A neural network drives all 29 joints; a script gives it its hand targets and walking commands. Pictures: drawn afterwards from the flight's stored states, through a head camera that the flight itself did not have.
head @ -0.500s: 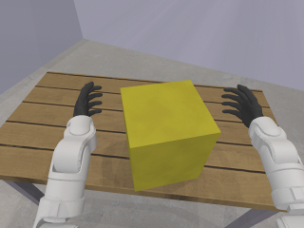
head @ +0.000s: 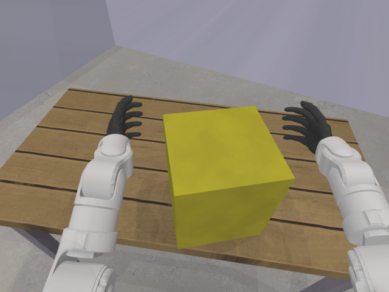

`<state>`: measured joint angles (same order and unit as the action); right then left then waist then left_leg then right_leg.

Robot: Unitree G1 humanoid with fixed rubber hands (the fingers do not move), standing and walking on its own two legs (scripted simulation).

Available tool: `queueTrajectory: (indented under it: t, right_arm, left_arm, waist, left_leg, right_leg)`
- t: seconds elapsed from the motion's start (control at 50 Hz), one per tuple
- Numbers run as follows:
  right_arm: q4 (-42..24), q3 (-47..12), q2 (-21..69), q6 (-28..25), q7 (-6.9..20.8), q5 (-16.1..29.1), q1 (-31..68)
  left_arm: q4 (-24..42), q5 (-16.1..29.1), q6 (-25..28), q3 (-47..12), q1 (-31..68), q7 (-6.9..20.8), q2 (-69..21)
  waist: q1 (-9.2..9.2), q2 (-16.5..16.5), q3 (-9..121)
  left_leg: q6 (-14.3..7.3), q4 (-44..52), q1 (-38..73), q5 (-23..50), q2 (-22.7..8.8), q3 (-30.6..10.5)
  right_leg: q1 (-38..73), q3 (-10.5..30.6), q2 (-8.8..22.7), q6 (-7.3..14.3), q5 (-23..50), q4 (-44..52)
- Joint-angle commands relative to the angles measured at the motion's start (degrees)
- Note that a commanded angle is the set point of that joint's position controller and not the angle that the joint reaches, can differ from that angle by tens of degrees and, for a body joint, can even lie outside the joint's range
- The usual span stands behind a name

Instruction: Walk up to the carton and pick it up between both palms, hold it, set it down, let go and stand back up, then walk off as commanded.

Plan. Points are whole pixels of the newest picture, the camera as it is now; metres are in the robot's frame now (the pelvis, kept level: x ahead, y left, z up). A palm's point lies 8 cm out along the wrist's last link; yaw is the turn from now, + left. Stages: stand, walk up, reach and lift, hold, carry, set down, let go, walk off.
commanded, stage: reach and lift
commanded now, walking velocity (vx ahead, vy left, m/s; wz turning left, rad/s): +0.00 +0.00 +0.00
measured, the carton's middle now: (215, 179) +0.38 +0.00 +0.01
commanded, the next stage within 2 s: none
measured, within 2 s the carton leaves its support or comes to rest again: neither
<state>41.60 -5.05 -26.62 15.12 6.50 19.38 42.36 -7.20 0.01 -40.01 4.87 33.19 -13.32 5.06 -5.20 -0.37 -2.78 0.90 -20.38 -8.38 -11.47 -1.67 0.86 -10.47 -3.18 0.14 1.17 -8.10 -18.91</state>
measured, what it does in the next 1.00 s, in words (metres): stands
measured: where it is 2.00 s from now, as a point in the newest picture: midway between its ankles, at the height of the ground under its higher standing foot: outside the picture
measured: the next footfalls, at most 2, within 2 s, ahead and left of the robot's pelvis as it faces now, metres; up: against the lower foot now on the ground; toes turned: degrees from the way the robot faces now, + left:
none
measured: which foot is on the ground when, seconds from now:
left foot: down 0.00-1.00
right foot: down 0.00-1.00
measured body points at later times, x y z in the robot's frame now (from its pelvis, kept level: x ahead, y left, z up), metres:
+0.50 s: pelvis +0.00 -0.01 +0.00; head +0.05 -0.01 +0.45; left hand +0.38 +0.19 +0.06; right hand +0.44 -0.18 +0.08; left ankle -0.01 +0.13 -0.75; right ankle +0.02 -0.11 -0.75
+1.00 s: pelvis +0.01 +0.00 -0.01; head +0.06 -0.01 +0.44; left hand +0.38 +0.16 +0.04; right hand +0.45 -0.16 +0.05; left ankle -0.01 +0.13 -0.75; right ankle +0.02 -0.11 -0.75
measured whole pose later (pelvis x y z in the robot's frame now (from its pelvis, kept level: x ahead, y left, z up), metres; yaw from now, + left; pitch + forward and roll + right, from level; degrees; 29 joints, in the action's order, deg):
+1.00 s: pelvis +0.01 +0.00 -0.01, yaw +0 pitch +13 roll +0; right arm 62.0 -8.4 -19.6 -12.7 4.2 19.4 41.5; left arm -42.1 0.0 5.6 4.9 29.3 -12.7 -3.9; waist -7.6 0.5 7.6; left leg 1.1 -22.5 -23.8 -11.2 -1.7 0.8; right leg -26.0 -3.2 0.1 1.4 -8.1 -21.4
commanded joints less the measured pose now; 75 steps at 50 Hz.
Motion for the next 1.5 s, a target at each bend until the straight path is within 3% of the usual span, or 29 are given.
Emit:
queueTrajectory:
  t: [0.0, 0.02, 0.06, 0.14, 0.18, 0.2, 0.24, 0.34, 0.38, 0.46, 0.48, 0.56, 0.6, 0.7, 0.72, 0.74, 0.78, 0.84, 0.86, 0.9, 0.92, 0.96, 1.02, 1.06, 1.08, 1.16, 1.34, 1.42, 1.48]
  right_arm:
    - [-0.7, 2.7, -9.0, -8.2, 0.1, 4.6, 19.3]
    - [-3.3, 3.6, -9.0, -9.8, -0.1, 3.4, 18.8]
    - [-5.6, 3.0, -7.8, -12.1, -0.4, 3.9, 19.5]
    - [3.2, 2.8, -4.8, -14.1, 0.4, 1.6, 21.7]
    - [8.0, 2.6, -3.6, -14.8, 1.4, 1.5, 21.4]
    - [9.0, 2.4, -3.1, -15.4, 1.6, 1.3, 22.0]
    - [11.4, 1.3, -1.9, -16.5, 1.8, 1.0, 21.7]
    - [8.5, -1.6, -0.2, -22.0, 1.3, 1.0, 22.7]
    - [7.7, -0.5, -0.2, -24.5, 0.7, 0.2, 24.2]
    - [17.0, -1.3, 0.1, -25.7, 0.1, -1.3, 22.4]
    - [17.3, -0.7, -0.2, -26.6, -0.2, -1.6, 22.1]
    - [17.4, -2.2, 0.5, -28.6, -1.2, -0.4, 22.5]
    - [16.1, -2.0, 0.2, -29.8, -1.3, 0.5, 23.9]
    - [13.5, -1.8, 0.8, -31.4, -1.6, 0.9, 23.1]
    - [13.7, -3.0, 1.4, -31.3, -1.4, 1.3, 22.0]
    - [13.9, -2.5, 2.2, -31.3, -1.3, 1.1, 23.1]
    - [15.7, -2.5, 3.3, -31.0, -1.7, 0.0, 22.0]
    - [15.7, -3.4, 5.1, -30.6, -2.3, -0.6, 21.8]
    - [16.4, -2.4, 5.2, -30.7, -2.4, -1.2, 22.8]
    - [18.5, -2.1, 5.7, -30.2, -2.7, -1.2, 22.7]
    - [19.4, -2.1, 6.3, -29.7, -3.0, -2.2, 22.9]
    - [18.0, -1.7, 7.1, -29.3, -3.7, -2.5, 23.7]
    - [17.0, -0.7, 7.6, -29.4, -4.7, -3.2, 25.4]
    - [16.4, -0.3, 9.7, -28.5, -5.2, -3.8, 25.0]
    - [15.7, 0.4, 8.1, -28.5, -5.5, -4.1, 25.3]
    - [14.5, 1.2, 10.0, -27.2, -6.3, -5.0, 28.2]
    - [14.4, 0.7, 12.4, -25.7, -6.9, -6.1, 28.1]
    - [12.6, 0.7, 12.8, -26.0, -7.8, -6.6, 26.6]
    - [13.8, 0.4, 14.1, -26.1, -7.9, -6.4, 25.4]
  left_arm:
    - [2.9, 0.0, 9.4, 6.9, 13.2, 1.1, 0.8]
    - [6.7, 0.2, 11.1, 5.8, 13.4, 1.0, 0.0]
    - [6.9, -0.1, 14.0, 6.4, 13.0, 0.6, 1.8]
    - [-6.5, -1.0, 20.0, 5.5, 15.9, 1.1, 1.2]
    - [-9.1, -0.7, 23.1, 4.3, 17.2, 0.8, 0.0]
    - [-9.9, -0.6, 24.8, 4.5, 17.2, 0.7, -0.6]
    - [-13.7, 0.2, 27.6, 4.1, 17.1, 0.7, -1.1]
    - [-21.9, 0.4, 35.2, 4.3, 14.5, 1.7, 0.8]
    - [-22.2, 0.9, 38.5, 4.3, 15.5, 1.8, 0.4]
    - [-31.7, -1.0, 42.8, 6.1, 15.4, 2.2, 1.6]
    - [-29.8, -0.8, 43.9, 5.9, 15.5, 2.2, 1.0]
    - [-28.9, -0.4, 47.4, 6.4, 15.5, 1.8, 0.6]
    - [-26.8, 1.4, 48.6, 3.9, 16.4, 1.3, -0.5]
    - [-24.5, 1.5, 49.2, 2.2, 14.3, 1.0, -3.7]
    - [-24.9, 1.0, 48.8, 2.3, 12.1, 0.9, -4.8]
    - [-24.1, 1.0, 49.2, 2.2, 13.6, 0.9, -4.8]
    - [-25.7, -0.7, 48.7, 2.9, 11.7, 1.4, -6.6]
    - [-24.5, -1.7, 48.6, 4.3, 12.1, 1.5, -6.8]
    - [-24.0, -2.3, 48.4, 3.9, 12.9, 1.5, -8.1]
    - [-23.7, -4.5, 47.9, 5.4, 13.6, 0.8, -8.1]
    - [-26.4, -5.5, 47.4, 6.2, 13.3, 0.9, -8.4]
    - [-25.7, -5.6, 47.0, 7.2, 13.8, 0.6, -8.2]
    - [-24.5, -5.3, 46.8, 6.6, 16.5, 0.3, -8.7]
    - [-25.2, -5.8, 46.9, 6.7, 16.4, 0.2, -9.7]
    - [-25.6, -5.9, 46.6, 7.3, 16.7, -0.1, -8.6]
    - [-26.4, -4.2, 46.2, 5.3, 20.8, -0.7, -9.5]
    - [-28.4, -4.7, 44.9, 5.7, 19.5, -1.2, -11.7]
    - [-27.6, -5.8, 44.8, 6.7, 18.4, -0.9, -11.6]
    - [-27.7, -7.2, 45.0, 7.5, 17.9, -0.4, -12.3]
  waist:
    - [-4.71, 1.5, 28.6]
    - [-3.82, 2.4, 31.7]
    - [-5.01, 2.0, 34.8]
    - [-5.50, -1.2, 29.1]
    - [-5.60, 1.3, 28.7]
    - [-7.01, 1.1, 29.0]
    - [-6.97, -0.1, 28.9]
    - [-8.18, -2.9, 33.3]
    - [-7.30, -3.2, 38.0]
    - [-8.12, -2.6, 34.0]
    - [-7.15, -1.4, 35.8]
    - [-7.88, -1.1, 38.3]
    - [-6.85, -0.5, 42.1]
    - [-5.93, 0.8, 47.7]
    - [-7.00, 0.3, 46.0]
    - [-6.57, 0.8, 46.7]
    - [-5.57, -1.6, 42.6]
    - [-6.56, -2.1, 41.7]
    - [-5.23, -1.4, 39.8]
    - [-6.30, -0.3, 38.6]
    - [-6.32, -1.8, 34.8]
    - [-6.94, -2.6, 35.7]
    - [-6.22, -2.4, 37.5]
    - [-5.87, -3.7, 36.5]
    - [-6.03, -1.9, 37.5]
    - [-5.44, -2.5, 37.6]
    - [-6.03, -2.9, 36.9]
    - [-6.04, -4.1, 39.3]
    - [-5.45, -2.8, 38.5]
  left_leg:
    - [3.9, -2.2, 6.7, 29.1, 0.4, 0.6]
    - [4.3, -3.3, 8.5, 32.5, 0.1, 0.4]
    - [4.3, -4.5, 7.6, 34.7, 0.7, 0.9]
    - [2.2, -2.0, -0.1, 22.1, 0.8, 1.6]
    - [2.2, -1.4, -0.8, 17.8, 0.5, 1.6]
    - [2.0, -0.9, -0.8, 16.7, 0.2, 1.7]
    - [1.9, -0.9, -1.5, 16.3, 0.1, 1.6]
    - [1.3, -2.8, -7.2, 18.7, 1.2, 2.7]
    - [1.5, -3.7, -8.2, 21.3, 1.3, 2.7]
    - [1.5, -3.1, -10.6, 17.6, 0.7, 3.5]
    - [2.0, -3.7, -9.1, 20.3, 0.5, 3.3]
    - [2.9, -5.7, -9.4, 23.8, 0.5, 3.8]
    - [3.4, -6.8, -7.9, 26.7, 0.5, 3.7]
    - [4.6, -8.8, -4.6, 33.6, 0.1, 2.8]
    - [4.5, -8.7, -4.4, 34.8, 0.1, 2.8]
    - [4.6, -8.8, -4.0, 34.9, 0.0, 3.0]
    - [4.3, -8.7, -4.0, 34.7, -0.1, 2.9]
    - [3.9, -8.5, -5.1, 34.3, 0.2, 3.2]
    - [4.0, -8.0, -4.9, 34.4, 0.2, 2.8]
    - [3.9, -7.8, -3.4, 32.8, -0.1, 2.9]
    - [3.8, -7.3, -4.8, 31.2, -0.1, 2.9]
    - [3.2, -7.1, -5.3, 29.2, 0.0, 3.4]
    - [3.2, -7.3, -6.0, 28.9, 0.3, 3.5]
    - [2.9, -6.6, -6.6, 26.1, 0.1, 3.3]
    - [3.2, -6.5, -6.9, 26.0, 0.2, 3.3]
    - [3.1, -6.4, -8.2, 21.3, 0.2, 3.1]
    - [3.3, -6.8, -6.2, 22.0, -0.3, 2.4]
    - [3.3, -7.4, -5.0, 25.5, 0.1, 2.6]
    - [3.5, -7.9, -5.0, 28.2, 0.0, 2.5]
  right_leg:
    - [5.0, 1.5, -6.2, 2.6, 11.2, 0.3]
    - [4.7, 1.0, -6.5, 2.7, 13.1, -0.1]
    - [4.5, 1.6, -6.5, 2.5, 15.0, -0.4]
    - [3.6, 2.1, -5.5, 2.2, 8.2, 0.0]
    - [2.1, 1.9, -4.9, 2.6, 4.1, 0.2]
    - [1.6, 2.2, -4.9, 2.7, 3.2, 0.2]
    - [1.3, 2.3, -5.0, 2.8, 2.7, 0.4]
    - [5.4, 3.2, -4.4, 2.1, 9.9, -1.8]
    - [6.5, 3.5, -4.3, 1.7, 13.9, -2.9]
    - [3.5, 3.1, -4.2, 1.3, 8.4, -2.2]
    - [3.4, 3.1, -4.2, 1.5, 10.9, -2.7]
    - [3.6, 3.1, -4.5, 1.7, 13.1, -3.7]
    - [1.6, 2.8, -4.8, 1.9, 14.6, -4.1]
    - [0.0, 2.1, -5.7, 2.4, 17.5, -3.9]
    - [-0.7, 2.2, -5.8, 2.6, 17.5, -3.6]
    - [-1.1, 2.3, -5.7, 2.4, 17.0, -3.5]
    - [-1.4, 2.0, -5.9, 2.4, 17.4, -3.3]
    - [0.6, 2.6, -5.6, 2.0, 17.7, -3.0]
    - [0.2, 2.4, -5.7, 2.1, 17.5, -3.0]
    - [-1.6, 2.6, -5.7, 2.2, 13.9, -2.2]
    - [-1.3, 2.7, -5.7, 2.1, 12.4, -1.7]
    - [-1.1, 2.8, -5.4, 1.9, 11.6, -1.8]
    - [-0.6, 3.0, -5.3, 1.5, 12.4, -2.2]
    - [-1.0, 2.9, -5.1, 1.6, 10.0, -1.7]
    - [-0.4, 3.0, -5.0, 1.6, 10.2, -2.0]
    - [-3.7, 2.6, -5.2, 1.9, 3.9, -1.6]
    - [-5.7, 2.3, -5.3, 2.3, 3.1, -1.6]
    - [-2.7, 2.4, -5.5, 1.8, 7.9, -1.8]
    - [-1.8, 2.9, -5.3, 1.9, 10.2, -2.0]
